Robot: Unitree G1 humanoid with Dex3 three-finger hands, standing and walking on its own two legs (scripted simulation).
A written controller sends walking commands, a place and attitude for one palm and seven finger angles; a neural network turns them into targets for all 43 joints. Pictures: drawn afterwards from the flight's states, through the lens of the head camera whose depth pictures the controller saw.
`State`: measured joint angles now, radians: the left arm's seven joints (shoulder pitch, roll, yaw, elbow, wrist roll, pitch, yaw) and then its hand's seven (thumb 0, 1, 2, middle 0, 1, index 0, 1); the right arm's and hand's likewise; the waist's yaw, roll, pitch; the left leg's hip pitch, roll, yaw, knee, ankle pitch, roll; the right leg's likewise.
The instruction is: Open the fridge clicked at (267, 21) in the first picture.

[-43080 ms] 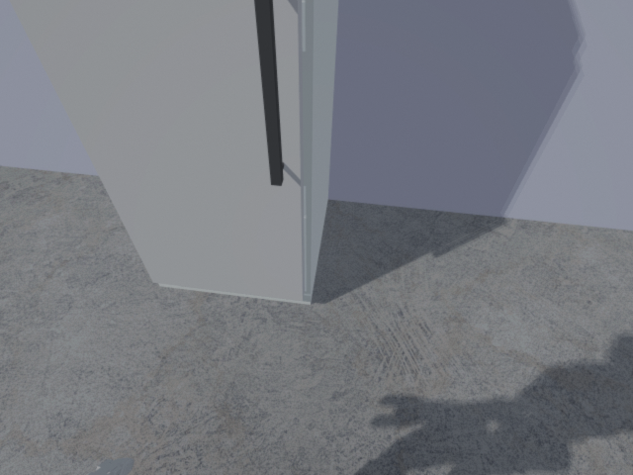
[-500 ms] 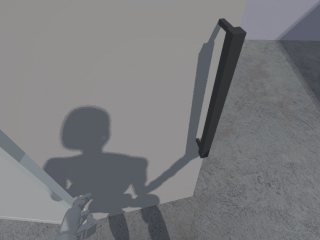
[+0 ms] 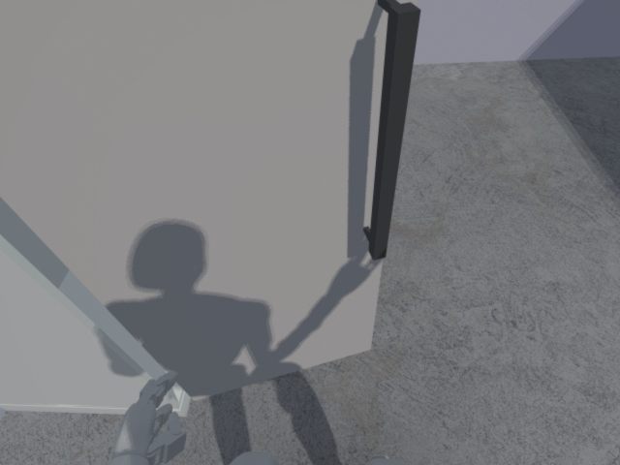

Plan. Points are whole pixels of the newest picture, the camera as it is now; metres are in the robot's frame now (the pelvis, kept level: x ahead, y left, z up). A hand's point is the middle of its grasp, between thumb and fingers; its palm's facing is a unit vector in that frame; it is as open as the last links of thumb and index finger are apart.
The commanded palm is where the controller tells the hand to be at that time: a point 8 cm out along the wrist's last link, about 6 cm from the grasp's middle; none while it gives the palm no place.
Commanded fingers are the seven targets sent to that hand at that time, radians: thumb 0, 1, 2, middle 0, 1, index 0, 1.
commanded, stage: step back with the hand held close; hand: right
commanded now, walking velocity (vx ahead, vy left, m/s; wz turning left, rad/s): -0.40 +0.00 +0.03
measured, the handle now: (380, 156) +0.51 -0.07 +0.13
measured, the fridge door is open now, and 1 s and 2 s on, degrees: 72 72 72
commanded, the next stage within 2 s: stop stepping back and stand still in 0.38 s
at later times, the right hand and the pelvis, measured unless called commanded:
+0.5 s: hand out of the picture +0.13 -0.28 +0.17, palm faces +0.30 +0.87 -0.38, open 7.4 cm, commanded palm +0.04 -0.32 +0.19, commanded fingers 0.00 -0.90 -0.90 0.20 0.30 0.20 0.30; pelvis -0.13 -0.03 +0.01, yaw +6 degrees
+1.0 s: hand out of the picture -0.02 -0.35 +0.17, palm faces +0.45 +0.87 -0.21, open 7.4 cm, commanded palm -0.08 -0.38 +0.19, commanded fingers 0.00 -0.90 -0.90 0.20 0.30 0.20 0.30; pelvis -0.23 -0.09 -0.01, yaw +2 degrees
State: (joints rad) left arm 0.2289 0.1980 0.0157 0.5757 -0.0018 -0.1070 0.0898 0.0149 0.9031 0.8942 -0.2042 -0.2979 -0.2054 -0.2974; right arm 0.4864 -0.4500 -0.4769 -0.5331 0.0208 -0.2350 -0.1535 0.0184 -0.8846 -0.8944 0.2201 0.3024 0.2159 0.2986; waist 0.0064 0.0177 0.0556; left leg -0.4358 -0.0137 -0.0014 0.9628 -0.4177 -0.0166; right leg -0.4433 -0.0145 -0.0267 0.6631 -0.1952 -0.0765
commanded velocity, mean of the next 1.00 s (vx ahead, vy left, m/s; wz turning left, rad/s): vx -0.04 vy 0.06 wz -0.01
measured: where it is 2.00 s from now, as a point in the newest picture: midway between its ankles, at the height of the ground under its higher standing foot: outside the picture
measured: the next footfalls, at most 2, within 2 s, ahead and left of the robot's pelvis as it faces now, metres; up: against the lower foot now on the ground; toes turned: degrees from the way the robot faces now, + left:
left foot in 0.20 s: -0.10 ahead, +0.17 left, +0.00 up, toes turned +7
right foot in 0.40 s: +0.00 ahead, -0.09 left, +0.00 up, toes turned +3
